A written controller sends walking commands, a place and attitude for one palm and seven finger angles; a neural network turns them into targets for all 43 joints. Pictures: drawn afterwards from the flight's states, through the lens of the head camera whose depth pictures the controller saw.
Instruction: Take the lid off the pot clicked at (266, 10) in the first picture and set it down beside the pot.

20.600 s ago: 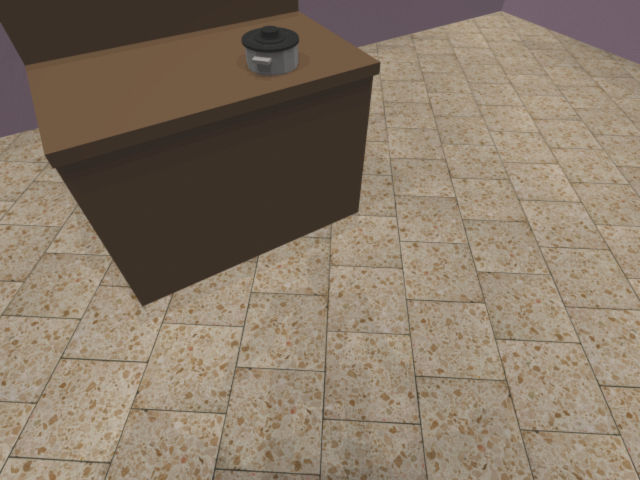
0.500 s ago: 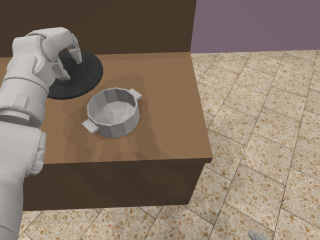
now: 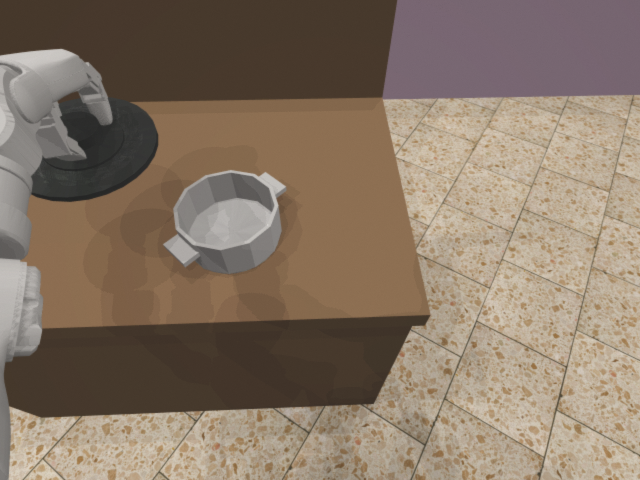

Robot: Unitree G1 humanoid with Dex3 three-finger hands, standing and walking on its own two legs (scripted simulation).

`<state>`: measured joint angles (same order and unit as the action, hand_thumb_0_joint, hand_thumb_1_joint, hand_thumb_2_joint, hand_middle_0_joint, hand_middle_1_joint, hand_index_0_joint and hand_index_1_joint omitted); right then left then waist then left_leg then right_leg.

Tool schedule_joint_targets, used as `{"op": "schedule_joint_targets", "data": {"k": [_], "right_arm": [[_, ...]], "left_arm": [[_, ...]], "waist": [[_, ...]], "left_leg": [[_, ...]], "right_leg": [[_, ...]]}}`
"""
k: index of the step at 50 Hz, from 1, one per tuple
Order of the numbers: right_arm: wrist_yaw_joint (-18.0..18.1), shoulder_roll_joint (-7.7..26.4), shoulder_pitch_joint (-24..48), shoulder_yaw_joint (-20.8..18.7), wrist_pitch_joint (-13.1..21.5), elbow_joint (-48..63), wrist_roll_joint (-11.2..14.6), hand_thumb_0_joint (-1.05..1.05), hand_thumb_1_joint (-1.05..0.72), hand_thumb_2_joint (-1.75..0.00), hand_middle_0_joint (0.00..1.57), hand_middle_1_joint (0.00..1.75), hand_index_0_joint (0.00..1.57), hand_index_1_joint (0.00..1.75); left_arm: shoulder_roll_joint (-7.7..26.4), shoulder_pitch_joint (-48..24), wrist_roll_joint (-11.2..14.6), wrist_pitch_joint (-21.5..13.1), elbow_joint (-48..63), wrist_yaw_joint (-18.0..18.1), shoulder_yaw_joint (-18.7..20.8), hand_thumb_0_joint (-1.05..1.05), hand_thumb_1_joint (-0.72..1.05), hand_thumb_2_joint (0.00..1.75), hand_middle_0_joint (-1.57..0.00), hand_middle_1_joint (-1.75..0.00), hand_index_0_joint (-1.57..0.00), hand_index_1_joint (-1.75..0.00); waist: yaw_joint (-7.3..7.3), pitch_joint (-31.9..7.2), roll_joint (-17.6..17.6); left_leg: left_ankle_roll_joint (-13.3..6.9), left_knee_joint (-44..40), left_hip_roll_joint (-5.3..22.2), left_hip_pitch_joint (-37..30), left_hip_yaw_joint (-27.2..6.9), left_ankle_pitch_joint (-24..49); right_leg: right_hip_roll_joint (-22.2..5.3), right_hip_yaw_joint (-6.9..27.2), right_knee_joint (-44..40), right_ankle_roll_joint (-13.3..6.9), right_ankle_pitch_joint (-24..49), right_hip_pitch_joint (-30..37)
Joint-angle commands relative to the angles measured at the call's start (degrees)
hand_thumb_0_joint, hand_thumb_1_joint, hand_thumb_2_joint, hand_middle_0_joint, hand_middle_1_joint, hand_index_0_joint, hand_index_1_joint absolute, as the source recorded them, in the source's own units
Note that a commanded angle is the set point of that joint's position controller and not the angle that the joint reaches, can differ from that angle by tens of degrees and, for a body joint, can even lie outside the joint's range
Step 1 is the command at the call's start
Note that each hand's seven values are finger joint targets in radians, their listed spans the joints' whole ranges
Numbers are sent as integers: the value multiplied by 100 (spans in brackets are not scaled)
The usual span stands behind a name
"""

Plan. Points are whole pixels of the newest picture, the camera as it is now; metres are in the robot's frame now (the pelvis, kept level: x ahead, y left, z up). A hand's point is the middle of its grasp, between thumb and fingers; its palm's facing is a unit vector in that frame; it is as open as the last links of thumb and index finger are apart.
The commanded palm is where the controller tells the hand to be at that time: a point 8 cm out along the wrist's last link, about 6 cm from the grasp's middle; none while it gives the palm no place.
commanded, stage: move the lid sideways beside the pot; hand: left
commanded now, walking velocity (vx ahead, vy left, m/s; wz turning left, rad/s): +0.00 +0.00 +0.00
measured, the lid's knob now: (76, 131) +0.50 +0.28 +0.16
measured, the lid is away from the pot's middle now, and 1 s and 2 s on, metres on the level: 0.15 0.23 0.23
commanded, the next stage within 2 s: lower the lid onto the table in 0.80 s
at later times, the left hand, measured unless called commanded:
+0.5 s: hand (20, 127) +0.47 +0.32 +0.19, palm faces -0.33 -0.09 -0.94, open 8.4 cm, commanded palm +0.48 +0.33 +0.25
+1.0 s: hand out of the picture +0.46 +0.35 +0.18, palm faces -0.36 -0.12 -0.93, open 8.4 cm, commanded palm +0.50 +0.35 +0.24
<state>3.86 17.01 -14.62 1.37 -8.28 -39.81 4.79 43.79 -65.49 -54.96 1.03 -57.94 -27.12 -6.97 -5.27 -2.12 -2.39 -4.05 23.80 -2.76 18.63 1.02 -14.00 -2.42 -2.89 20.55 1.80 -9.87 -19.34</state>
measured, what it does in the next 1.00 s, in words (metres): stands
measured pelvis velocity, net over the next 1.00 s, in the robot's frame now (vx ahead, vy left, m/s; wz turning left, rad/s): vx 0.01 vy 0.01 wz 0.01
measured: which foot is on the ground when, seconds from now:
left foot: down 0.00-1.00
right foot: down 0.00-1.00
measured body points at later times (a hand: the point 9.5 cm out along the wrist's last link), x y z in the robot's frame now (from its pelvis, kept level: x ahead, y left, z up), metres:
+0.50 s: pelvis +0.01 +0.01 +0.00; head +0.08 +0.00 +0.44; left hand +0.49 +0.33 +0.24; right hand +0.06 -0.27 -0.13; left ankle -0.03 +0.07 -0.74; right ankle -0.01 -0.15 -0.74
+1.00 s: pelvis +0.01 +0.01 +0.00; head +0.09 +0.01 +0.44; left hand +0.48 +0.36 +0.23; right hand +0.06 -0.28 -0.13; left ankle -0.03 +0.07 -0.74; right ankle -0.01 -0.15 -0.74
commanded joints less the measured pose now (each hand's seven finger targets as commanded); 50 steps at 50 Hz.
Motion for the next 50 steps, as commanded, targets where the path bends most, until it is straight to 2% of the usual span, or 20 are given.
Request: {"op": "schedule_joint_targets", "data": {"k": [1, 3, 4, 5, 10, 13, 14, 17, 20, 25, 27, 29, 30, 32, 35, 38, 40, 45, 48, 50], "right_arm": [[96, 922, -183, -279, 119, 444, -14, 0, -90, -90, 20, 30, 20, 30], [122, 962, -162, -246, 95, 429, 15, 0, -90, -90, 20, 30, 20, 30], [139, 944, -134, -251, 101, 438, 19, 0, -90, -90, 20, 30, 20, 30], [134, 966, -138, -263, 107, 426, 40, 0, -90, -90, 20, 30, 20, 30], [144, 950, -226, -281, 147, 449, -22, 0, -90, -90, 20, 30, 20, 30], [134, 966, -250, -259, 79, 348, 2, 0, -90, -90, 20, 30, 20, 30], [126, 978, -225, -259, 68, 371, 4, 0, -90, -90, 20, 30, 20, 30], [111, 983, -231, -269, 39, 356, 5, 0, -90, -90, 20, 30, 20, 30], [110, 1008, -237, -280, 20, 417, -5, 0, -90, -90, 20, 30, 20, 30], [110, 1016, -261, -274, -47, 391, 9, 0, -90, -90, 20, 30, 20, 30], [115, 1034, -286, -248, -79, 357, 5, 0, -90, -90, 20, 30, 20, 30], [146, 1021, -297, -240, -78, 359, 25, 0, -90, -90, 20, 30, 20, 30], [149, 1035, -290, -249, -85, 352, 42, 0, -90, -90, 20, 30, 20, 30], [152, 1046, -323, -250, -93, 357, 2, 0, -90, -90, 20, 30, 20, 30], [167, 1011, -325, -261, -83, 370, 13, 0, -90, -90, 20, 30, 20, 30], [166, 1040, -372, -236, -117, 242, 53, 0, -90, -90, 20, 30, 20, 30], [174, 1068, -350, -247, -113, 238, 76, 0, -90, -90, 20, 30, 20, 30], [250, 1061, -479, -233, -8, 188, 43, 0, -90, -90, 20, 30, 20, 30], [272, 1064, -503, -189, -11, 128, 55, 0, -90, -90, 20, 30, 20, 30], [275, 1088, -477, -207, 4, 121, 66, 0, -90, -90, 20, 30, 20, 30]], "left_arm": [[1823, -3136, 43, -117, 1034, 270, 576, 0, 58, 98, -78, -109, -78, -105], [2011, -3274, 58, -147, 954, 253, 596, 0, 58, 98, -78, -109, -78, -105], [1883, -3334, 60, -147, 958, 241, 476, 0, 58, 98, -78, -109, -78, -105], [1667, -3464, 102, -165, 1090, 232, 285, 0, 58, 98, -78, -109, -78, -105], [2166, -3439, 5, -394, 1433, 287, 708, 0, 58, 98, -78, -109, -78, -105], [2106, -3165, 74, -368, 874, 214, 676, 0, 58, 98, -78, -109, -78, -105], [2130, -3167, 83, -342, 852, 199, 666, 0, 58, 98, -78, -109, -78, -105], [2023, -3264, -8, -354, 929, 194, 535, 0, 58, 98, -78, -109, -78, -105], [2482, -3234, -23, -457, 1214, 230, 889, 0, 58, 98, -78, -109, -78, -105], [2509, -3030, 21, -501, 955, 184, 890, 0, 58, 98, -78, -109, -78, -105], [2763, -3043, -36, -512, 900, 189, 1008, 0, 58, 98, -78, -109, -78, -105], [2664, -3053, -60, -492, 789, 183, 873, 0, 58, 98, -78, -109, -78, -105], [2680, -3118, -26, -528, 946, 182, 877, 0, 58, 98, -78, -109, -78, -105], [3158, -3161, -91, -580, 1118, 221, 1247, 0, 58, 98, -78, -109, -78, -105], [2939, -3019, -26, -627, 1062, 194, 1120, 0, 58, 98, -78, -109, -78, -105], [2524, -2915, 29, -522, 571, 105, 719, 0, 58, 98, -78, -109, -78, -105], [2341, -3069, 45, -504, 736, 94, 517, 0, 58, 98, -78, -109, -78, -105], [2774, -3388, 18, -609, 1107, 143, 814, 0, 58, 98, -78, -109, -78, -105], [2772, -3113, 51, -623, 619, 124, 825, 0, 58, 98, -78, -109, -78, -105], [2632, -3055, 85, -651, 598, 112, 700, 0, 58, 98, -78, -109, -78, -105]], "waist": [[-65, -2536, -281], [-59, -2452, -207], [-83, -2393, -257], [-126, -2429, -465], [-48, -2914, -883], [-64, -2458, -417], [-43, -2429, -369], [-68, -2465, -518], [8, -2793, -694], [-2, -2618, -600], [14, -2585, -494], [-28, -2541, -441], [-20, -2614, -654], [41, -2904, -710], [9, -2831, -889], [-103, -2253, -492], [-135, -2298, -782], [-138, -2802, -896], [-156, -2488, -584], [-151, -2373, -736]], "left_leg": [[21, 176, 273, -1556, -417, 3118], [-15, 87, 246, -1326, -357, 2705], [-16, 75, 242, -1317, -351, 2692], [32, 122, 265, -1451, -390, 2997], [125, 304, 282, -1957, -522, 3920], [55, 221, 302, -1547, -459, 3302], [19, 192, 275, -1411, -418, 3049], [81, 258, 291, -1547, -478, 3505], [101, 332, 287, -1719, -522, 3930], [65, 336, 289, -1559, -480, 3813], [22, 321, 291, -1419, -447, 3574], [-15, 323, 280, -1342, -395, 3400], [25, 340, 304, -1441, -421, 3696], [-9, 393, 295, -1596, -441, 3872], [31, 444, 317, -1711, -477, 4266], [-27, 382, 337, -1333, -378, 3399], [-7, 377, 334, -1418, -356, 3394], [5, 449, 325, -1697, -433, 3653], [-43, 414, 309, -1341, -366, 3180], [-37, 407, 306, -1272, -321, 3190]], "right_leg": [[265, 14, 104, -355, 1623, 641], [245, 11, 80, -365, 1590, 755], [243, 7, 72, -368, 1580, 699], [236, -1, 70, -382, 1619, 574], [290, -4, 124, -393, 1764, 540], [279, -41, 79, -353, 1550, 500], [271, -29, 77, -355, 1556, 587], [295, -50, 118, -364, 1612, 428], [293, -26, 156, -384, 1808, 590], [286, -46, 138, -360, 1788, 586], [298, -41, 145, -341, 1738, 650], [293, -29, 120, -333, 1737, 657], [275, -42, 137, -353, 1840, 659], [297, -7, 175, -331, 1891, 771], [304, -40, 150, -335, 1966, 606], [318, -85, 67, -304, 1600, 379], [302, -76, 57, -341, 1547, 276], [333, -58, 85, -345, 1662, 439], [330, -63, 85, -312, 1557, 455], [304, -64, 108, -338, 1614, 394]]}}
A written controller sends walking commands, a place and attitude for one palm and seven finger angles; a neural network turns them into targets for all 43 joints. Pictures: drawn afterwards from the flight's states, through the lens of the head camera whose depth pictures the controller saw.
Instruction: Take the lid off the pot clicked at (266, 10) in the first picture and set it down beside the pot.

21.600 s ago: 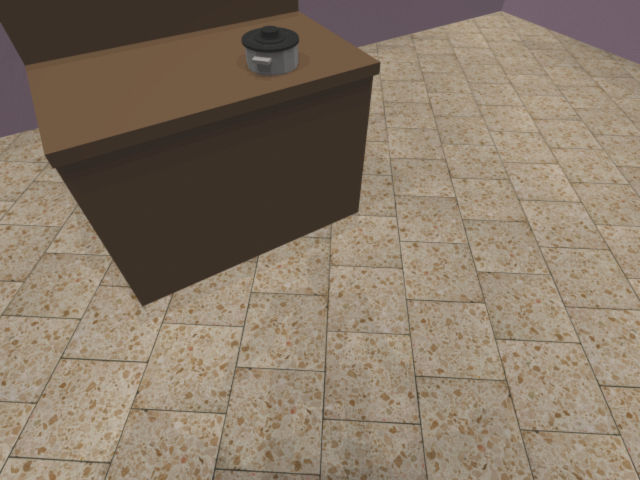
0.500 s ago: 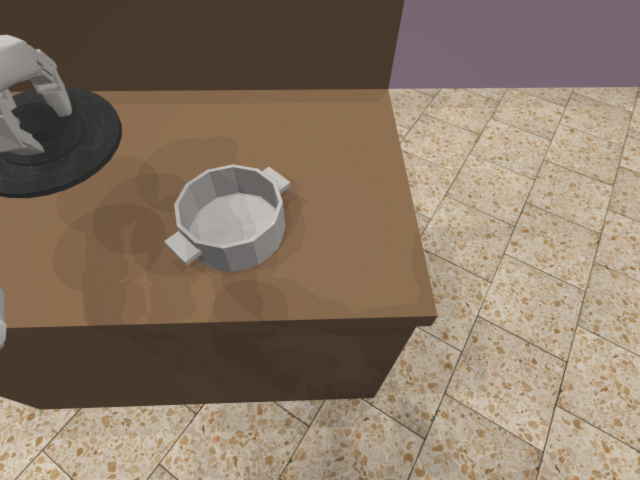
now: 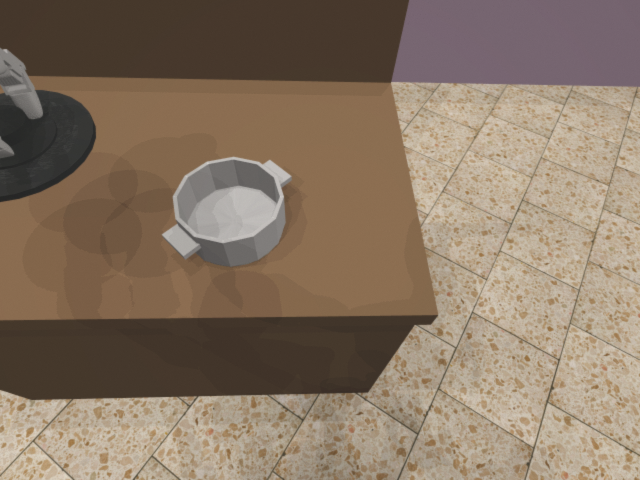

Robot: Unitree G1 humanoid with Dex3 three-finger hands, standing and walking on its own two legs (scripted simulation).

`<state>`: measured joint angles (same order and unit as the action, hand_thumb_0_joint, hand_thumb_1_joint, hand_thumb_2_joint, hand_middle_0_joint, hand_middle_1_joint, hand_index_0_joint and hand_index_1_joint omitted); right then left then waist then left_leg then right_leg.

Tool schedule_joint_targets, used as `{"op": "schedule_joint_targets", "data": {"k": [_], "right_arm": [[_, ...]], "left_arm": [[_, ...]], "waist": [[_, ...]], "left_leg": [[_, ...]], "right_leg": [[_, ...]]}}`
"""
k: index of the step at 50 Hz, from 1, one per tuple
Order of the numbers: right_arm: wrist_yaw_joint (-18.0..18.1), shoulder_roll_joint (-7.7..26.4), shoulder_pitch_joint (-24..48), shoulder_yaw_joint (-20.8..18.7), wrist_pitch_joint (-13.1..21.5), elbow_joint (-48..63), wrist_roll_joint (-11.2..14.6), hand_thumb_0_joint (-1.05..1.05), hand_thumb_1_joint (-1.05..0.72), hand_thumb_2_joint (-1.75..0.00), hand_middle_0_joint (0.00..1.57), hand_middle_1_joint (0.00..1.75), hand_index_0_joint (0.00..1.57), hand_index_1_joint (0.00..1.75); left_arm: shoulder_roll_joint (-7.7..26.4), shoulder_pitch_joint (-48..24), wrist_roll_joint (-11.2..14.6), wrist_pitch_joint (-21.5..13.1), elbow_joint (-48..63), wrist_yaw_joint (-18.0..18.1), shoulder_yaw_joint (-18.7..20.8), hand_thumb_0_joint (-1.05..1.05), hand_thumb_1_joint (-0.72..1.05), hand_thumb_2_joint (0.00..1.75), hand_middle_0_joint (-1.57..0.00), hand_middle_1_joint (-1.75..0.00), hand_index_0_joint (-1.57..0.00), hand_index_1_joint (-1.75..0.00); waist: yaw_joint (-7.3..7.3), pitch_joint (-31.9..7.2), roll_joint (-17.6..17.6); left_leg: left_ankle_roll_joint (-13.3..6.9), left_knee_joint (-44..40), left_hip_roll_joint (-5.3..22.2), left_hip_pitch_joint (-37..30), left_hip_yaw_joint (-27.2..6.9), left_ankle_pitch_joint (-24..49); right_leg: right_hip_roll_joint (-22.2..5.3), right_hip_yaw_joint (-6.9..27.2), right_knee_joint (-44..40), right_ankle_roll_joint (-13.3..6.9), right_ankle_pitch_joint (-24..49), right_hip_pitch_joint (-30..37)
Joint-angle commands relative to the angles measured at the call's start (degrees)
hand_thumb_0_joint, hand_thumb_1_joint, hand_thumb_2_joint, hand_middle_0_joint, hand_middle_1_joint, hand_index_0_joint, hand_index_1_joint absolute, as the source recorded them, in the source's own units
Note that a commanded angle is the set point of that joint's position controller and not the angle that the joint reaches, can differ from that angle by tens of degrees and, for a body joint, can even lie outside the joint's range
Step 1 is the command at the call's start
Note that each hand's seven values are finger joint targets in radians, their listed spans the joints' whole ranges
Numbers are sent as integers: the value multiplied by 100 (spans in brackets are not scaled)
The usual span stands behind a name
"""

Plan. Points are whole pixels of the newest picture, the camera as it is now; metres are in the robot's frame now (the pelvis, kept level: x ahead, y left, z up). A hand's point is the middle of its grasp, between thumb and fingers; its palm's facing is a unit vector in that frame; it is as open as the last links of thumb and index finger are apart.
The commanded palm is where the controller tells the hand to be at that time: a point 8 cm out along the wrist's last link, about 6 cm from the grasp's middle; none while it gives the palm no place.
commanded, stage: lower the lid onto the table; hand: left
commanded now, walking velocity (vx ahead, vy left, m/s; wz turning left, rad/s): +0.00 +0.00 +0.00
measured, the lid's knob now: (1, 126) +0.48 +0.35 +0.15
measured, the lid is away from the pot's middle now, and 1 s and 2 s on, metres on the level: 0.23 0.23 0.22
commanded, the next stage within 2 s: none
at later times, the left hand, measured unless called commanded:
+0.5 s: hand out of the picture +0.46 +0.36 +0.15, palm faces -0.39 -0.13 -0.91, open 8.4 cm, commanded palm +0.49 +0.35 +0.21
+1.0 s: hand (13, 167) +0.45 +0.35 +0.12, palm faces -0.43 -0.11 -0.90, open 8.4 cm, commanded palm +0.49 +0.35 +0.18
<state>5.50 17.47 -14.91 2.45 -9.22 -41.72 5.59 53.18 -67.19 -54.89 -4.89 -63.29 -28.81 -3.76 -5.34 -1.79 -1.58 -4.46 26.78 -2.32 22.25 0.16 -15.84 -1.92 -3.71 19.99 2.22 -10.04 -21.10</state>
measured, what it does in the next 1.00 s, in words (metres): stands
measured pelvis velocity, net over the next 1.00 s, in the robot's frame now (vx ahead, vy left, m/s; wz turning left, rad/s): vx -0.01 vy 0.01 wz -0.02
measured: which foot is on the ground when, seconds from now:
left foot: down 0.00-1.00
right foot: down 0.00-1.00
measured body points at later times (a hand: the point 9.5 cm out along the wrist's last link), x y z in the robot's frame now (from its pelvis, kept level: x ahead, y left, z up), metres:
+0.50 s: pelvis +0.00 +0.01 +0.00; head +0.09 +0.02 +0.44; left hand +0.48 +0.36 +0.20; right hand +0.02 -0.27 -0.13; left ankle -0.04 +0.07 -0.74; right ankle -0.02 -0.15 -0.74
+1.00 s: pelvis -0.01 +0.01 -0.01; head +0.09 +0.02 +0.43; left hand +0.47 +0.35 +0.17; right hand +0.01 -0.28 -0.13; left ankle -0.04 +0.07 -0.74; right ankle -0.02 -0.15 -0.74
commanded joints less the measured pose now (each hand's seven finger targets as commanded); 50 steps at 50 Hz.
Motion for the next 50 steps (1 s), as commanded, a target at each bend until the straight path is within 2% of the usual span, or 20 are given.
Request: {"op": "schedule_joint_targets", "data": {"k": [1, 3, 6, 9, 10, 12, 14, 15, 16, 18, 20, 24, 27, 33, 35, 36, 41, 44, 47, 50], "right_arm": [[106, 1046, -483, -292, 78, 295, -26, 0, -90, -90, 20, 30, 20, 30], [101, 1053, -467, -291, 53, 347, -41, 0, -90, -90, 20, 30, 20, 30], [87, 1033, -465, -315, 21, 405, -76, 0, -90, -90, 20, 30, 20, 30], [95, 1030, -519, -315, -6, 443, -62, 0, -90, -90, 20, 30, 20, 30], [84, 1049, -501, -327, -27, 468, -53, 0, -90, -90, 20, 30, 20, 30], [70, 1031, -577, -363, -50, 440, -83, 0, -90, -90, 20, 30, 20, 30], [66, 1049, -611, -364, -68, 370, -47, 0, -90, -90, 20, 30, 20, 30], [71, 1063, -618, -373, -60, 383, -34, 0, -90, -90, 20, 30, 20, 30], [58, 1083, -651, -383, -87, 356, -61, 0, -90, -90, 20, 30, 20, 30], [58, 1030, -684, -420, -81, 377, -93, 0, -90, -90, 20, 30, 20, 30], [54, 1016, -739, -451, -53, 349, -104, 0, -90, -90, 20, 30, 20, 30], [42, 1025, -708, -426, -87, 309, -108, 0, -90, -90, 20, 30, 20, 30], [34, 1018, -711, -428, -104, 291, -120, 0, -90, -90, 20, 30, 20, 30], [51, 1011, -647, -417, -126, 376, -135, 0, -90, -90, 20, 30, 20, 30], [70, 1005, -670, -424, -103, 398, -118, 0, -90, -90, 20, 30, 20, 30], [69, 1034, -687, -405, -115, 371, -119, 0, -90, -90, 20, 30, 20, 30], [89, 1021, -720, -431, -110, 357, -125, 0, -90, -90, 20, 30, 20, 30], [125, 1020, -759, -418, -112, 373, -123, 0, -90, -90, 20, 30, 20, 30], [135, 1032, -798, -431, -107, 296, -120, 0, -90, -90, 20, 30, 20, 30], [156, 1050, -813, -430, -103, 302, -97, 0, -90, -90, 20, 30, 20, 30]], "left_arm": [[1784, -2716, 34, -51, 883, 294, 453, 0, 58, 98, -78, -109, -78, -105], [2192, -2829, -48, -102, 1154, 342, 734, 0, 58, 98, -78, -109, -78, -105], [2350, -2869, -93, -193, 1422, 398, 917, 0, 58, 98, -78, -109, -78, -105], [2406, -2516, -105, -201, 1024, 408, 1009, 0, 58, 98, -78, -109, -78, -105], [2449, -2564, -43, -254, 1295, 407, 1055, 0, 58, 98, -78, -109, -78, -105], [2236, -2605, -80, -234, 1202, 424, 920, 0, 58, 98, -78, -109, -78, -105], [1893, -2499, -37, -170, 880, 382, 626, 0, 58, 98, -78, -109, -78, -105], [1869, -2460, -7, -202, 933, 374, 610, 0, 58, 98, -78, -109, -78, -105], [2115, -2595, -28, -219, 1186, 400, 803, 0, 58, 98, -78, -109, -78, -105], [2059, -2848, -52, -267, 1562, 431, 796, 0, 58, 98, -78, -109, -78, -105], [1807, -2727, 1, -332, 1544, 422, 670, 0, 58, 98, -78, -109, -78, -105], [1916, -2492, 74, -352, 1227, 423, 828, 0, 58, 98, -78, -109, -78, -105], [1691, -2397, 35, -379, 1105, 457, 652, 0, 58, 98, -78, -109, -78, -105], [2088, -2476, -50, -518, 1427, 540, 980, 0, 58, 98, -78, -109, -78, -105], [1889, -2300, -19, -544, 1184, 549, 834, 0, 58, 98, -78, -109, -78, -105], [2030, -2165, -14, -524, 973, 570, 967, 0, 58, 98, -78, -109, -78, -105], [1887, -2422, -59, -538, 1286, 615, 803, 0, 58, 98, -78, -109, -78, -105], [2023, -2366, -47, -584, 1277, 646, 931, 0, 58, 98, -78, -109, -78, -105], [1720, -2286, 31, -577, 1082, 607, 693, 0, 58, 98, -78, -109, -78, -105], [1851, -2251, 23, -624, 1154, 632, 776, 0, 58, 98, -78, -109, -78, -105]], "waist": [[-146, -2293, -592], [-53, -2571, -774], [2, -2827, -1070], [-13, -2721, -760], [26, -2868, -929], [-48, -2832, -973], [-143, -2424, -696], [-110, -2443, -788], [-82, -2678, -799], [-90, -3017, -1138], [-131, -2985, -1246], [-101, -2733, -851], [-136, -2618, -889], [-40, -2863, -1019], [-77, -2731, -928], [-66, -2613, -724], [-109, -2760, -1088], [-105, -2871, -989], [-190, -2647, -857], [-168, -2671, -907]], "left_leg": [[2, 137, 261, -1462, -228, 3193], [-4, 168, 246, -1495, -224, 3400], [61, 259, 278, -1774, -329, 4063], [20, 296, 266, -1588, -294, 3925], [60, 294, 285, -1728, -339, 4239], [105, 321, 300, -1881, -383, 4338], [66, 294, 323, -1633, -304, 3739], [69, 295, 331, -1655, -294, 3910], [71, 330, 335, -1782, -327, 4004], [151, 359, 339, -2167, -438, 4496], [227, 429, 381, -2397, -489, 4971], [129, 381, 330, -1960, -415, 4174], [161, 418, 321, -1907, -391, 4280], [211, 456, 330, -1925, -453, 4346], [199, 436, 325, -1788, -408, 4171], [162, 462, 329, -1625, -389, 3902], [206, 493, 353, -1862, -398, 4069], [184, 496, 330, -1770, -386, 3852], [137, 517, 341, -1622, -318, 3528], [127, 558, 323, -1533, -302, 3521]], "right_leg": [[276, 9, 201, -361, 1554, 591], [266, 55, 263, -375, 1768, 790], [282, 40, 330, -379, 1909, 761], [291, 32, 342, -349, 1883, 767], [274, 32, 356, -368, 1980, 765], [320, -6, 333, -356, 1794, 496], [324, -19, 259, -335, 1518, 278], [312, -11, 276, -357, 1614, 282], [320, -2, 319, -347, 1670, 367], [350, -8, 317, -370, 1676, 267], [374, -33, 304, -369, 1643, -2], [357, -12, 296, -354, 1494, 122], [378, -13, 338, -362, 1538, -18], [364, -4, 422, -388, 1506, 116], [357, -7, 416, -392, 1481, 52], [356, -17, 444, -373, 1402, 83], [364, -16, 452, -388, 1360, -100], [369, -14, 475, -396, 1329, -7], [373, -18, 465, -374, 1209, -190], [366, -9, 516, -406, 1275, -163]]}}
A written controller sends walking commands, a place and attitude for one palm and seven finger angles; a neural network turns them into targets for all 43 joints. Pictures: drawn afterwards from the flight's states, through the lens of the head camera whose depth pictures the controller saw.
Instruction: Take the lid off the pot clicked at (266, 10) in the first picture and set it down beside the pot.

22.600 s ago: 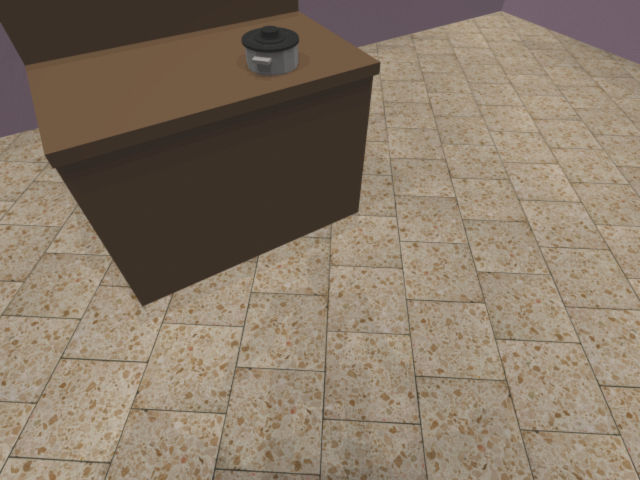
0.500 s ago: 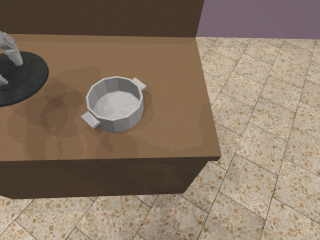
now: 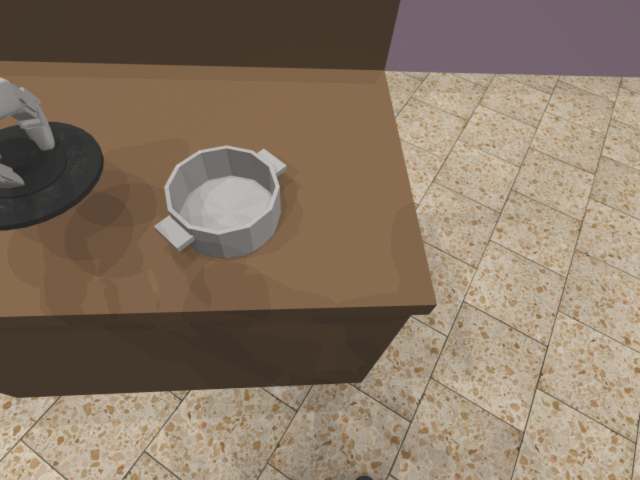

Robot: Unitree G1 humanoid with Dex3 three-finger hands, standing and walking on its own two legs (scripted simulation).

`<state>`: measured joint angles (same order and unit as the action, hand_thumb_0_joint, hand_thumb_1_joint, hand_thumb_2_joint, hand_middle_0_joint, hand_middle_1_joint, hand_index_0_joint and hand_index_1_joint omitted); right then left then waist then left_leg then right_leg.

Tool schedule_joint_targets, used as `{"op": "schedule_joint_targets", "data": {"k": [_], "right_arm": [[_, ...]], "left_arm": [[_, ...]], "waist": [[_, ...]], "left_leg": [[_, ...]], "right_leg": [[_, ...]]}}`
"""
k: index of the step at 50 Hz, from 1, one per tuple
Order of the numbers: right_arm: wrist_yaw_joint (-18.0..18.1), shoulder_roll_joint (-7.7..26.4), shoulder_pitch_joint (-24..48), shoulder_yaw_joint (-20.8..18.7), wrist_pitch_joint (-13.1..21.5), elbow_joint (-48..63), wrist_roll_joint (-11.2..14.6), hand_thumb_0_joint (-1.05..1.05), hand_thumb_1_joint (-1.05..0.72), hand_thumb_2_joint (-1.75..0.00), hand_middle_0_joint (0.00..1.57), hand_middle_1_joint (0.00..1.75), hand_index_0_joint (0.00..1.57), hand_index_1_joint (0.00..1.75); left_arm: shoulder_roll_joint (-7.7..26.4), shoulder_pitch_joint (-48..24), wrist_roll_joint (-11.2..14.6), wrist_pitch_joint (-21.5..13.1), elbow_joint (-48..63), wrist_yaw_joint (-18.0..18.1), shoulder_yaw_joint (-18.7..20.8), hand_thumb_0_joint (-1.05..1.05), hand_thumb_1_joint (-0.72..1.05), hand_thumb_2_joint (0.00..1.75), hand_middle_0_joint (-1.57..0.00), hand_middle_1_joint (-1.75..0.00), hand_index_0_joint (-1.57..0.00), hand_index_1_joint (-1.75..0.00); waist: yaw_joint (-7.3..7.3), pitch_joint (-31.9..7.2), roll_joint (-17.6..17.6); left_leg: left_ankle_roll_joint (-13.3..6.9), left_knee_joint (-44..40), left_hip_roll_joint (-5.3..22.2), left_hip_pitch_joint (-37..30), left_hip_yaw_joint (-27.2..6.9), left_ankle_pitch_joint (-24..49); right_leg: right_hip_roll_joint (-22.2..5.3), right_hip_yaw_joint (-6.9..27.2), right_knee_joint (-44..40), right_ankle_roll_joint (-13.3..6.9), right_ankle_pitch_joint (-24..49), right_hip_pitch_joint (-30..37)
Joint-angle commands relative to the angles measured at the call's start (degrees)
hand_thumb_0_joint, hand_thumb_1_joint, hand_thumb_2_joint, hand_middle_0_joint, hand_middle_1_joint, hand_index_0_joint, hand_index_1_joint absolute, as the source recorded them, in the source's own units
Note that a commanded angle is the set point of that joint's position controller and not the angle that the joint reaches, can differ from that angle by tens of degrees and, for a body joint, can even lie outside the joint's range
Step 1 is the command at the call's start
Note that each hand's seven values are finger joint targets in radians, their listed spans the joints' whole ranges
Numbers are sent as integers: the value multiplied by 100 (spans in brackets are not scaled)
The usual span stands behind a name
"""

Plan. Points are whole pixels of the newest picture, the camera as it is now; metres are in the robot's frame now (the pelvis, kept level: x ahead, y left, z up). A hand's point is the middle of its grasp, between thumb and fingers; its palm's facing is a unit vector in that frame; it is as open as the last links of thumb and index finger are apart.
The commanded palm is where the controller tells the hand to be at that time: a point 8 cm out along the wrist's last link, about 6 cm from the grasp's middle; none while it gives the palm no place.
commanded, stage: lower the lid onto the table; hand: left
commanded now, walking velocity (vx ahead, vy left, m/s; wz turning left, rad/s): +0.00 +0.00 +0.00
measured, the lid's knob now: (15, 157) +0.48 +0.35 +0.10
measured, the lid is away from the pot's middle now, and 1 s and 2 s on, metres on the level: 0.23 0.22 0.23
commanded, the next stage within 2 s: open the fingers wide in 1.74 s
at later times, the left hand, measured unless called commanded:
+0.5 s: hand (21, 173) +0.46 +0.34 +0.09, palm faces -0.47 -0.10 -0.88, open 8.4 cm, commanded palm +0.51 +0.34 +0.15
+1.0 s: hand (34, 186) +0.46 +0.34 +0.06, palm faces -0.49 -0.10 -0.87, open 8.4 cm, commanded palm +0.52 +0.34 +0.11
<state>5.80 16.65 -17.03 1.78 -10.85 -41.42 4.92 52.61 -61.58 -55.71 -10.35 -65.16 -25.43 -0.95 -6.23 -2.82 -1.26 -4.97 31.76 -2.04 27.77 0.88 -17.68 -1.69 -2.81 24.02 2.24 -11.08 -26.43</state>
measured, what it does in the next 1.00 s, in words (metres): stands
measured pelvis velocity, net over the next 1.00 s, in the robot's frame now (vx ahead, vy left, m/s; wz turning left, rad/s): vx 0.00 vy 0.00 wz -0.02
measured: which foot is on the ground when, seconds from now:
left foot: down 0.00-1.00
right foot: down 0.00-1.00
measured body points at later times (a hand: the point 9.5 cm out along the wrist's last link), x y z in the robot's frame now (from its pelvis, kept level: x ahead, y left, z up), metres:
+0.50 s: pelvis +0.00 +0.00 -0.01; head +0.10 +0.01 +0.43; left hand +0.48 +0.34 +0.14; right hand +0.00 -0.28 -0.12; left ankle -0.04 +0.06 -0.73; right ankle -0.01 -0.16 -0.73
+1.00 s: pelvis +0.00 +0.00 -0.01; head +0.12 +0.02 +0.42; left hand +0.48 +0.35 +0.11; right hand -0.02 -0.29 -0.12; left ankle -0.04 +0.06 -0.73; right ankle -0.01 -0.16 -0.73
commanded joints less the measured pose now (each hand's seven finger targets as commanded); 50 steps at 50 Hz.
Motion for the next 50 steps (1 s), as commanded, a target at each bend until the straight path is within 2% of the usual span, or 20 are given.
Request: {"op": "schedule_joint_targets", "data": {"k": [1, 2, 4, 6, 8, 10, 12, 14, 18, 20, 28, 30, 31, 34, 36, 39, 42, 44, 46, 50], "right_arm": [[144, 1132, -644, -341, 61, 248, -29, 0, -90, -90, 20, 30, 20, 30], [161, 1135, -654, -318, 76, 238, -3, 0, -90, -90, 20, 30, 20, 30], [183, 1145, -643, -307, 79, 272, -5, 0, -90, -90, 20, 30, 20, 30], [200, 1126, -679, -317, 80, 252, -17, 0, -90, -90, 20, 30, 20, 30], [204, 1114, -727, -334, 107, 246, -28, 0, -90, -90, 20, 30, 20, 30], [211, 1130, -738, -334, 102, 265, -45, 0, -90, -90, 20, 30, 20, 30], [205, 1121, -775, -342, 94, 252, -53, 0, -90, -90, 20, 30, 20, 30], [193, 1131, -771, -329, 95, 238, -29, 0, -90, -90, 20, 30, 20, 30], [185, 1128, -805, -323, 71, 281, -4, 0, -90, -90, 20, 30, 20, 30], [186, 1153, -790, -334, 59, 265, -14, 0, -90, -90, 20, 30, 20, 30], [269, 1113, -948, -379, 91, 202, -74, 0, -90, -90, 20, 30, 20, 30], [266, 1106, -952, -365, 118, 180, -62, 0, -90, -90, 20, 30, 20, 30], [266, 1111, -947, -320, 113, 185, -56, 0, -90, -90, 20, 30, 20, 30], [251, 1132, -878, -253, 124, 236, 14, 0, -90, -90, 20, 30, 20, 30], [245, 1153, -928, -269, 116, 238, 0, 0, -90, -90, 20, 30, 20, 30], [282, 1132, -984, -319, 101, 298, -55, 0, -90, -90, 20, 30, 20, 30], [314, 1127, -1042, -359, 101, 234, -75, 0, -90, -90, 20, 30, 20, 30], [320, 1149, -1028, -337, 102, 194, -38, 0, -90, -90, 20, 30, 20, 30], [319, 1154, -1063, -316, 107, 133, -19, 0, -90, -90, 20, 30, 20, 30], [313, 1143, -1105, -331, 88, 101, -48, 0, -90, -90, 20, 30, 20, 30]], "left_arm": [[1868, -2740, 77, -78, 1176, 303, 427, 0, 58, 98, -78, -109, -78, -105], [1912, -2662, 89, -82, 1042, 300, 441, 0, 58, 98, -78, -109, -78, -105], [2220, -2706, 59, -109, 1167, 339, 648, 0, 58, 98, -78, -109, -78, -105], [2114, -2872, 23, -156, 1457, 375, 561, 0, 58, 98, -78, -109, -78, -105], [2097, -2787, 8, -179, 1401, 387, 597, 0, 58, 98, -78, -109, -78, -105], [2407, -2743, 29, -229, 1552, 424, 891, 0, 58, 98, -78, -109, -78, -105], [2245, -2669, 39, -198, 1407, 421, 803, 0, 58, 98, -78, -109, -78, -105], [2010, -2499, 51, -131, 1094, 410, 599, 0, 58, 98, -78, -109, -78, -105], [1919, -2319, -32, -90, 872, 423, 513, 0, 58, 98, -78, -109, -78, -105], [1950, -2463, -27, -141, 1128, 424, 522, 0, 58, 98, -78, -109, -78, -105], [2265, -2739, 20, -290, 1598, 535, 861, 0, 58, 98, -78, -109, -78, -105], [2194, -2532, 5, -303, 1353, 563, 832, 0, 58, 98, -78, -109, -78, -105], [2262, -2232, -15, -277, 937, 591, 897, 0, 58, 98, -78, -109, -78, -105], [1934, -2148, -60, -154, 590, 574, 459, 0, 58, 98, -78, -109, -78, -105], [2017, -2283, -155, -180, 825, 594, 483, 0, 58, 98, -78, -109, -78, -105], [2579, -2536, -186, -301, 1403, 620, 956, 0, 58, 98, -78, -109, -78, -105], [2306, -2426, -2, -372, 1336, 556, 884, 0, 58, 98, -78, -109, -78, -105], [2176, -2263, 44, -338, 1019, 532, 760, 0, 58, 98, -78, -109, -78, -105], [1859, -2187, 22, -345, 838, 525, 480, 0, 58, 98, -78, -109, -78, -105], [2060, -2334, -101, -451, 1228, 613, 657, 0, 58, 98, -78, -109, -78, -105]], "waist": [[-130, -2521, -865], [-132, -2367, -712], [-77, -2493, -838], [-93, -2721, -1227], [-104, -2703, -1292], [-26, -2863, -1343], [-63, -2841, -1188], [-105, -2519, -947], [-104, -2372, -810], [-88, -2514, -1040], [-127, -3134, -1269], [-123, -2900, -1233], [-121, -2611, -926], [-164, -2073, -685], [-133, -2365, -918], [-80, -3174, -1295], [-175, -3199, -1208], [-228, -2770, -978], [-269, -2479, -1028], [-192, -2794, -1383]], "left_leg": [[162, 76, 279, -1994, -345, 3519], [120, 86, 275, -1808, -308, 3272], [94, 78, 236, -1657, -271, 3048], [178, 131, 273, -1995, -352, 3603], [202, 196, 303, -2130, -373, 3733], [220, 236, 311, -2197, -405, 4133], [220, 252, 305, -2134, -409, 4095], [170, 219, 296, -1823, -330, 3625], [171, 256, 268, -1637, -312, 3470], [198, 272, 297, -1740, -325, 3593], [234, 434, 342, -2216, -404, 4147], [254, 441, 351, -2122, -389, 4296], [219, 478, 316, -1795, -351, 3996], [133, 364, 257, -1092, -183, 2838], [184, 430, 281, -1338, -250, 3160], [200, 578, 284, -1791, -307, 3768], [240, 651, 346, -2041, -375, 4238], [172, 633, 328, -1663, -288, 3637], [215, 633, 341, -1585, -285, 3608], [313, 720, 391, -1893, -381, 4156]], "right_leg": [[368, -98, 139, -392, 1300, 335], [361, -100, 148, -387, 1263, 349], [343, -63, 183, -408, 1292, 546], [362, -89, 239, -429, 1372, 393], [375, -105, 223, -414, 1293, 232], [369, -94, 265, -426, 1475, 314], [382, -110, 281, -401, 1471, 291], [379, -119, 261, -395, 1364, 235], [398, -125, 327, -412, 1256, 128], [386, -120, 368, -434, 1283, 79], [405, -102, 440, -398, 1406, 38], [413, -117, 445, -404, 1436, -74], [419, -131, 477, -390, 1364, -58], [399, -114, 482, -415, 1084, -52], [405, -120, 563, -436, 1130, -111], [400, -60, 622, -426, 1439, 115], [419, -116, 634, -374, 1421, -161], [414, -117, 604, -369, 1224, -276], [441, -161, 639, -391, 1061, -537], [456, -162, 718, -442, 1142, -650]]}}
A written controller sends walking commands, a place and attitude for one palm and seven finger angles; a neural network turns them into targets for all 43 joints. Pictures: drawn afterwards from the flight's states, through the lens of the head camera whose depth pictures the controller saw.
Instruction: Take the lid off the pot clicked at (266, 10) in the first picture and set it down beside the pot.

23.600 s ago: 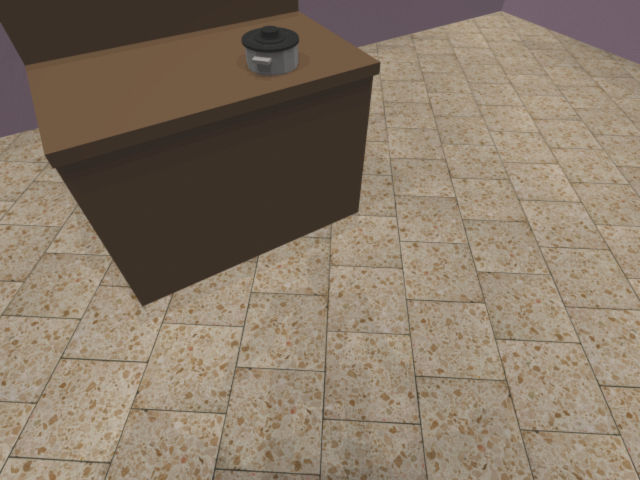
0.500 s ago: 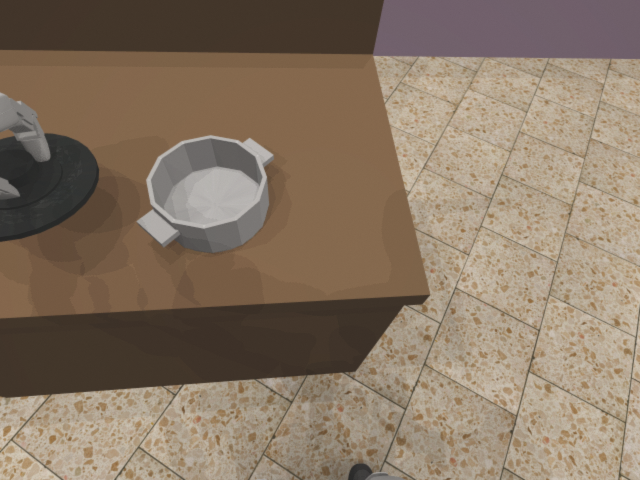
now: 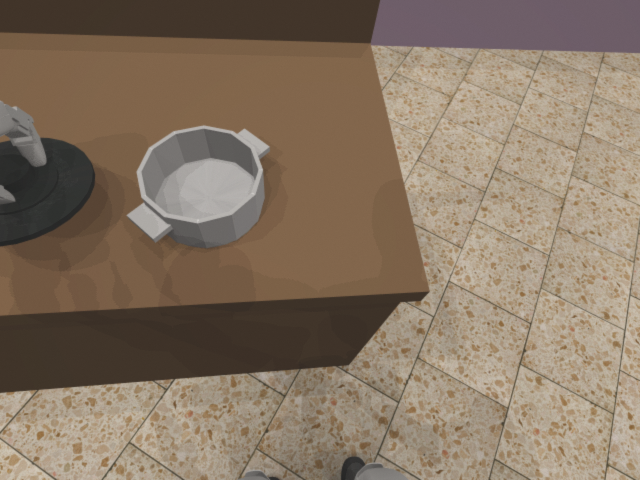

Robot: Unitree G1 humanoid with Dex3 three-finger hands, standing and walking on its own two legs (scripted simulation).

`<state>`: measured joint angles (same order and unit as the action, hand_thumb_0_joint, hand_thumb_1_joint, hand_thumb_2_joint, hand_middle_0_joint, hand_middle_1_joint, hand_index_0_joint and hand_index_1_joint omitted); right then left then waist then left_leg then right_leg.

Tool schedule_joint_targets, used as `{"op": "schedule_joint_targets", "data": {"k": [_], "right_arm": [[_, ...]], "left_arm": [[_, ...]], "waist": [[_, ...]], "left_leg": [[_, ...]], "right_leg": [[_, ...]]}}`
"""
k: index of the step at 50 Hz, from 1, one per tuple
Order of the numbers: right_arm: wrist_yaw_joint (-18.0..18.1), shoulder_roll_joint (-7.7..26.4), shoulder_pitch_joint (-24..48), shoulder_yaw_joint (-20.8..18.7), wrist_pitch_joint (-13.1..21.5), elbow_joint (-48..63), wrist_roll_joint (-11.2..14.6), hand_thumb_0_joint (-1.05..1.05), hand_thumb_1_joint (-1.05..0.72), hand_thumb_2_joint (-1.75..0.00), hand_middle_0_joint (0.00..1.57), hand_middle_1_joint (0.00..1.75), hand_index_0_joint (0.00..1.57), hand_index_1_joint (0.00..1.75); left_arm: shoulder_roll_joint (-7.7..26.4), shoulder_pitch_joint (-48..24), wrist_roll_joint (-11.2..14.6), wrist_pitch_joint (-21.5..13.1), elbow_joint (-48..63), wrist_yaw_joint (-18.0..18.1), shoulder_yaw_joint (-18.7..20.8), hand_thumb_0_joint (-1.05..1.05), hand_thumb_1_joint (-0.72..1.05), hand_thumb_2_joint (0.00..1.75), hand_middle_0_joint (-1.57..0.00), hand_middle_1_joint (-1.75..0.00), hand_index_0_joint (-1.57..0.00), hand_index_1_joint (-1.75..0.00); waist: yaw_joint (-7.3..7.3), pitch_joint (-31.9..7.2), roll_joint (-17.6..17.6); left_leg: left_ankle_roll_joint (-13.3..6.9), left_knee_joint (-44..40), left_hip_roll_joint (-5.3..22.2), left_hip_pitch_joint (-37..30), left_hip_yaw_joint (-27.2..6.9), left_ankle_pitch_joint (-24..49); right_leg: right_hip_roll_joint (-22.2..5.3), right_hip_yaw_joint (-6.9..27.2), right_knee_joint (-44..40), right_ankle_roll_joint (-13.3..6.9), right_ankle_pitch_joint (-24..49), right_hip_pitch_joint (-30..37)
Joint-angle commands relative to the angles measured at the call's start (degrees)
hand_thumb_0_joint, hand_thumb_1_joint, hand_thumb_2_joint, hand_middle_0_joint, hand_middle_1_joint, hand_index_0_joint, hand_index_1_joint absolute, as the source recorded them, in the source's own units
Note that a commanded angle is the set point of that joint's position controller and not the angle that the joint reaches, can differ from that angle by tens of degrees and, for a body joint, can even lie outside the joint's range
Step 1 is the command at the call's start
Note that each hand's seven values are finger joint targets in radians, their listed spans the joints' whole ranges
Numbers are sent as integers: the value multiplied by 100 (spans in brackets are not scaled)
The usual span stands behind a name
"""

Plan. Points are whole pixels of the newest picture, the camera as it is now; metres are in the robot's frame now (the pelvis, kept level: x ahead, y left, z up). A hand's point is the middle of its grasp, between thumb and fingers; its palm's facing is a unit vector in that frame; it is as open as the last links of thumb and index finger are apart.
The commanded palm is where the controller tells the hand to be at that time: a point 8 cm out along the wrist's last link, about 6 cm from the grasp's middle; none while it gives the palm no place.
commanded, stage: lower the lid onto the table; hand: left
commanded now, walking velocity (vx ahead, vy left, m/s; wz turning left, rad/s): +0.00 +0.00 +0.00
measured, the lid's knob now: (6, 174) +0.48 +0.36 +0.05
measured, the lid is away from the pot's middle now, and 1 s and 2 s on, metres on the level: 0.22 0.23 0.23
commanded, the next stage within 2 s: open the fingers wide in 0.74 s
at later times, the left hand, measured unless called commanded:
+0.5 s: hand out of the picture +0.46 +0.36 +0.05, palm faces -0.50 -0.12 -0.86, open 8.4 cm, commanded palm +0.52 +0.36 +0.09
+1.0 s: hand (10, 207) +0.45 +0.36 +0.02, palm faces -0.49 -0.14 -0.86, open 8.4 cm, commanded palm +0.49 +0.35 +0.07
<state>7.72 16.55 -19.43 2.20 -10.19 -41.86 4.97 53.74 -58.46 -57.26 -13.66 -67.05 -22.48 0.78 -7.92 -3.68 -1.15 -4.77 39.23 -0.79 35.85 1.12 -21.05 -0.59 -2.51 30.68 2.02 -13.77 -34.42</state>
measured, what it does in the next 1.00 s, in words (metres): stands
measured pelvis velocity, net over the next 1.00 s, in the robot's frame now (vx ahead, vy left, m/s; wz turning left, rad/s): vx -0.01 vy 0.02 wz -0.02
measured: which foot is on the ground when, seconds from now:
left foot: down 0.00-1.00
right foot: down 0.00-1.00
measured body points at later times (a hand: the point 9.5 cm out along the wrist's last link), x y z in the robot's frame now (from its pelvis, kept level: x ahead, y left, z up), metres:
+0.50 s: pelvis +0.00 +0.01 -0.01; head +0.13 +0.04 +0.42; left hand +0.48 +0.37 +0.10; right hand -0.03 -0.28 -0.11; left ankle -0.04 +0.06 -0.72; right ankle +0.00 -0.16 -0.72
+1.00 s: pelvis -0.01 +0.02 -0.02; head +0.13 +0.05 +0.41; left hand +0.47 +0.37 +0.07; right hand -0.03 -0.26 -0.12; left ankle -0.04 +0.06 -0.72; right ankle +0.00 -0.16 -0.72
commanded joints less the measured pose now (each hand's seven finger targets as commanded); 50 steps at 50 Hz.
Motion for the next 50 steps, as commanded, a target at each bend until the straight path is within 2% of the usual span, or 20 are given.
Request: {"op": "schedule_joint_targets", "data": {"k": [1, 4, 5, 7, 9, 14, 18, 21, 22, 24, 26, 30, 34, 38, 41, 42, 45, 48, 49, 50], "right_arm": [[114, 1151, -900, -385, 20, 119, -87, 0, -90, -90, 20, 30, 20, 30], [129, 1146, -922, -394, 7, 169, -104, 0, -90, -90, 20, 30, 20, 30], [125, 1144, -916, -403, 18, 157, -117, 0, -90, -90, 20, 30, 20, 30], [126, 1151, -912, -356, 16, 167, -98, 0, -90, -90, 20, 30, 20, 30], [118, 1152, -887, -341, 11, 189, -84, 0, -90, -90, 20, 30, 20, 30], [109, 1143, -924, -318, 2, 249, -92, 0, -90, -90, 20, 30, 20, 30], [149, 1197, -980, -313, -23, 252, -106, 0, -90, -90, 20, 30, 20, 30], [159, 1175, -1055, -368, -35, 191, -144, 0, -90, -90, 20, 30, 20, 30], [155, 1169, -1023, -361, -33, 155, -135, 0, -90, -90, 20, 30, 20, 30], [159, 1184, -1020, -319, -55, 178, -128, 0, -90, -90, 20, 30, 20, 30], [155, 1192, -1033, -329, -70, 137, -132, 0, -90, -90, 20, 30, 20, 30], [142, 1191, -1066, -326, -88, 131, -161, 0, -90, -90, 20, 30, 20, 30], [153, 1178, -1046, -260, -96, 221, -122, 0, -90, -90, 20, 30, 20, 30], [150, 1191, -1087, -259, -97, 214, -158, 0, -90, -90, 20, 30, 20, 30], [184, 1212, -1128, -256, -115, 241, -202, 0, -90, -90, 20, 30, 20, 30], [12, 1031, -1045, -409, -143, 506, -210, 0, -90, -90, 20, 30, 20, 30], [-107, 1130, -967, -487, -324, 391, -236, 0, -90, -90, 20, 30, 20, 30], [-56, 1158, -989, -411, -331, 333, -178, 0, -90, -90, 20, 30, 20, 30], [-31, 1157, -1042, -402, -297, 333, -177, 0, -90, -90, 20, 30, 20, 30], [-12, 1147, -1044, -399, -258, 321, -187, 0, -90, -90, 20, 30, 20, 30]], "left_arm": [[1921, -2694, 56, -133, 1435, 319, 458, 0, 58, 98, -78, -109, -78, -105], [2262, -2713, 92, -134, 1563, 380, 790, 0, 58, 98, -78, -109, -78, -105], [2267, -2742, 118, -168, 1709, 401, 829, 0, 58, 98, -78, -109, -78, -105], [2190, -2364, 93, -128, 1081, 420, 776, 0, 58, 98, -78, -109, -78, -105], [2161, -2405, 77, -56, 1026, 443, 691, 0, 58, 98, -78, -109, -78, -105], [2265, -2364, -103, -97, 983, 486, 690, 0, 58, 98, -78, -109, -78, -105], [2549, -2504, -1, -163, 1120, 438, 855, 0, 58, 98, -78, -109, -78, -105], [2335, -2579, -19, -274, 1411, 456, 768, 0, 58, 98, -78, -109, -78, -105], [2180, -2471, -8, -289, 1189, 430, 683, 0, 58, 98, -78, -109, -78, -105], [2319, -2361, 41, -286, 996, 433, 771, 0, 58, 98, -78, -109, -78, -105], [2146, -2482, 66, -307, 1122, 434, 623, 0, 58, 98, -78, -109, -78, -105], [2320, -2534, -5, -378, 1315, 513, 779, 0, 58, 98, -78, -109, -78, -105], [2162, -2321, 22, -324, 779, 512, 581, 0, 58, 98, -78, -109, -78, -105], [2315, -2506, -95, -391, 1026, 569, 639, 0, 58, 98, -78, -109, -78, -105], [2720, -2515, -81, -462, 1208, 640, 995, 0, 58, 98, -78, -109, -78, -105], [1900, -867, 62, -358, 837, 614, 1105, 0, 58, 98, -78, -109, -78, -105], [1716, -1339, 162, -325, 1207, 546, 960, 0, 55, 93, -74, -108, -74, -105], [2063, -2155, -55, -155, 1195, 704, 835, 0, 52, 88, -70, -108, -70, -105], [2255, -2159, -109, -161, 1285, 777, 979, 0, 51, 86, -69, -108, -69, -105], [2158, -2111, -149, -198, 1310, 807, 930, 0, 50, 85, -68, -107, -67, -105]], "waist": [[-54, -2765, -1468], [-3, -3111, -1335], [25, -3149, -1543], [-27, -2725, -1062], [-49, -2592, -922], [-12, -2716, -1280], [-80, -2913, -997], [-96, -3194, -1614], [-141, -2976, -1490], [-152, -2740, -1235], [-173, -2774, -1401], [-109, -2969, -1590], [-229, -2635, -1105], [-207, -2854, -1623], [-159, -3223, -1609], [271, -3220, -1562], [101, -3004, -1379], [-109, -2807, -965], [-61, -2909, -973], [-23, -2953, -1281]], "left_leg": [[305, 9, 260, -2745, -418, 4483], [267, 30, 234, -2729, -425, 4574], [299, 44, 247, -2870, -436, 4967], [272, 81, 234, -2466, -408, 4493], [164, 33, 190, -2136, -299, 3901], [250, 127, 179, -2188, -333, 4078], [151, 189, 178, -2006, -314, 3777], [335, 285, 260, -2682, -457, 4703], [336, 335, 282, -2601, -454, 4600], [253, 337, 246, -2231, -384, 4138], [278, 338, 261, -2295, -392, 4213], [337, 413, 276, -2407, -465, 4588], [217, 435, 211, -1797, -356, 3750], [352, 502, 257, -2109, -480, 4032], [343, 605, 271, -2258, -509, 4413], [449, 553, 215, -2428, -571, 4947], [509, 528, 319, -2520, -609, 5134], [296, 407, 220, -1902, -463, 3707], [291, 369, 206, -1916, -501, 3679], [378, 351, 228, -2147, -555, 4048]], "right_leg": [[358, -188, 57, -405, 1362, 119], [336, -145, 86, -394, 1584, 419], [341, -145, 95, -409, 1721, 371], [350, -189, 116, -373, 1481, 250], [331, -151, 91, -369, 1472, 403], [354, -172, 214, -412, 1397, 229], [341, -144, 265, -361, 1408, 363], [374, -208, 326, -387, 1340, -104], [379, -235, 325, -376, 1209, -290], [379, -213, 331, -365, 1126, -223], [382, -218, 364, -377, 1136, -311], [392, -227, 434, -414, 1227, -345], [403, -212, 484, -371, 1047, -334], [411, -259, 584, -410, 872, -627], [405, -232, 652, -382, 1065, -498], [412, -348, 672, -474, 1167, -390], [421, -327, 583, -451, 1146, -648], [404, -176, 447, -386, 931, -353], [388, -191, 469, -401, 952, -250], [389, -229, 512, -435, 972, -419]]}}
